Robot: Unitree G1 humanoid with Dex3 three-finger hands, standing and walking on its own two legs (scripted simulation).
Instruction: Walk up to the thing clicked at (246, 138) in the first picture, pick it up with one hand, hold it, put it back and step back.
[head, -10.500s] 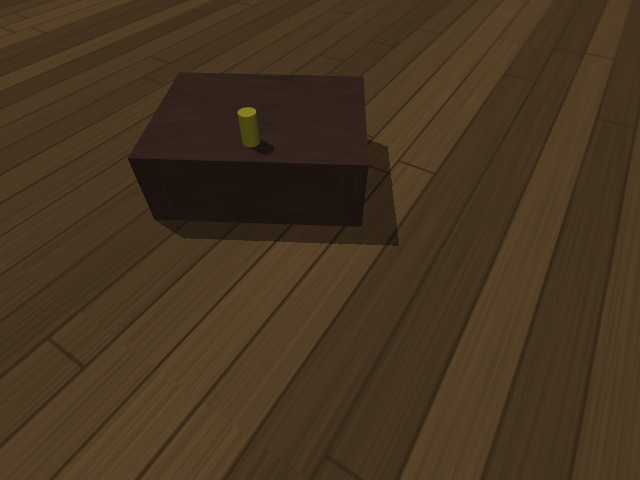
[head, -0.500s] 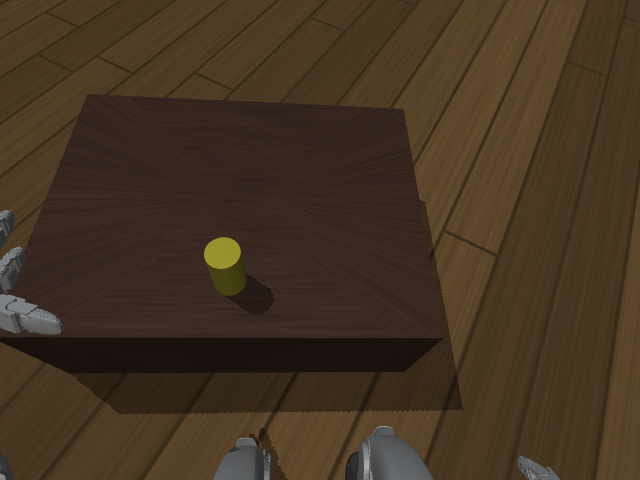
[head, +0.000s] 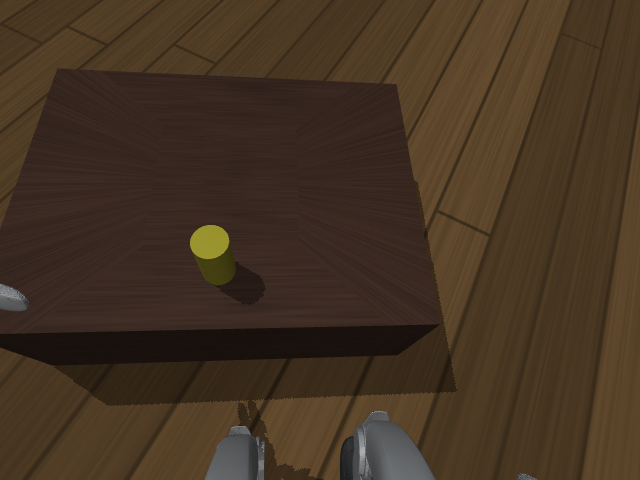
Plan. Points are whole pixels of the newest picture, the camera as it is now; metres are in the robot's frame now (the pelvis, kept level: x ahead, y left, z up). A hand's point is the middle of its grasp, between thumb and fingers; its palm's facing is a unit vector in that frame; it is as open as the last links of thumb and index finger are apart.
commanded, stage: go down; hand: left
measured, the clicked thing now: (214, 256) +0.52 +0.17 -0.29
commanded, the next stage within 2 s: none
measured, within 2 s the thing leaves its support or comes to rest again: neither
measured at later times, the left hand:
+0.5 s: hand out of the picture +0.41 +0.36 +0.00, palm faces +0.17 -0.98 -0.09, open 17.3 cm
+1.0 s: hand out of the picture +0.43 +0.37 +0.00, palm faces +0.16 -0.98 -0.08, open 17.2 cm
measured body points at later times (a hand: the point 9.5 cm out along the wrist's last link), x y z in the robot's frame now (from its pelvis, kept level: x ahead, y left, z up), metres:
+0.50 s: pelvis +0.00 +0.00 -0.01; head +0.15 +0.05 +0.41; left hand +0.40 +0.42 +0.01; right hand +0.06 -0.27 -0.11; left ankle +0.00 +0.12 -0.65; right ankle +0.06 -0.14 -0.65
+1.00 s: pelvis -0.01 +0.00 -0.03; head +0.17 +0.04 +0.39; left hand +0.42 +0.42 +0.01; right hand +0.05 -0.28 -0.12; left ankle +0.00 +0.12 -0.65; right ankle +0.06 -0.14 -0.65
